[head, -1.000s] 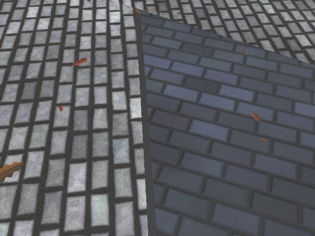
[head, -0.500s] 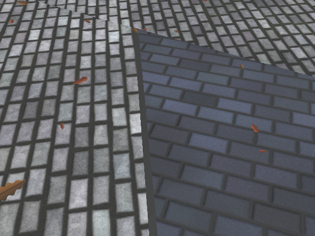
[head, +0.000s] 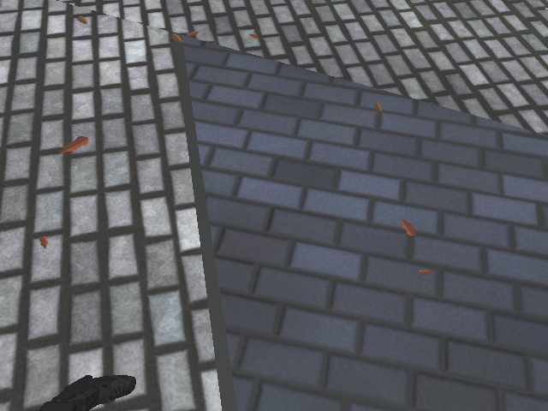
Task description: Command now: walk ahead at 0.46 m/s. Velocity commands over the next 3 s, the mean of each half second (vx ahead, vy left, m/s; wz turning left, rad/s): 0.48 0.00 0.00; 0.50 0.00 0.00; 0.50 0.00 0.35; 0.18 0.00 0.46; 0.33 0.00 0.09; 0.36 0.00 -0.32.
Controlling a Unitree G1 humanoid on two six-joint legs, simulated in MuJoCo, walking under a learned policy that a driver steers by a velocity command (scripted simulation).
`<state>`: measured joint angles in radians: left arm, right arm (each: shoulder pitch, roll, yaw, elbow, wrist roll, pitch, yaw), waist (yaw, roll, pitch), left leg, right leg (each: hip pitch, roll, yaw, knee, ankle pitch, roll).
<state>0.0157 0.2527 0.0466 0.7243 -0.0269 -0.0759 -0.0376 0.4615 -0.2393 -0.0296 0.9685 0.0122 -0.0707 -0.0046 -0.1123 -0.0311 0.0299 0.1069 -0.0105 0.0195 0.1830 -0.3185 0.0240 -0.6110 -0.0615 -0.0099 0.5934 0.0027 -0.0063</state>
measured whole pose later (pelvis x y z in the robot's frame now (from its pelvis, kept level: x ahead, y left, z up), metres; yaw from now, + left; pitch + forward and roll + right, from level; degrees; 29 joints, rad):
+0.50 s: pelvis +0.28 -0.04 +0.01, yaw +0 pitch +1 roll -2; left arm 0.35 0.26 0.05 0.92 -0.01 -0.09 -0.01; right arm 0.09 -0.28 -0.05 0.80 0.01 -0.08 0.01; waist 0.07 0.04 0.02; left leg -0.67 0.13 -0.04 0.64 0.09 -0.01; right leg 0.00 0.08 -0.04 0.19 -0.22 -0.06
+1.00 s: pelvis +0.56 +0.02 +0.01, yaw +0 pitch +1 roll +1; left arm 0.10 0.28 0.05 0.84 -0.01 -0.07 -0.01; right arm 0.35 -0.26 -0.05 0.89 0.00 -0.09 0.01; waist -0.06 -0.05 0.01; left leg -0.04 -0.06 0.06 0.20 -0.19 0.06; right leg -0.68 -0.13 0.04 0.71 0.04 0.01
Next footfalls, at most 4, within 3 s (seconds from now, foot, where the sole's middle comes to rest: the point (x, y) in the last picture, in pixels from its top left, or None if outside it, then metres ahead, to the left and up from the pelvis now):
0.10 right None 0.24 -0.14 -0.78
0.64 left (207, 383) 0.55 0.10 -0.78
1.18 right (290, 270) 0.85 -0.14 -0.78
1.68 left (185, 219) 1.05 0.15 -0.78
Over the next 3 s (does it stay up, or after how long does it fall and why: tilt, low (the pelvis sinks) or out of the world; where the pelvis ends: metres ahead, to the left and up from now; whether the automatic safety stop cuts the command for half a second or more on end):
stays up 1.32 0.23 -0.01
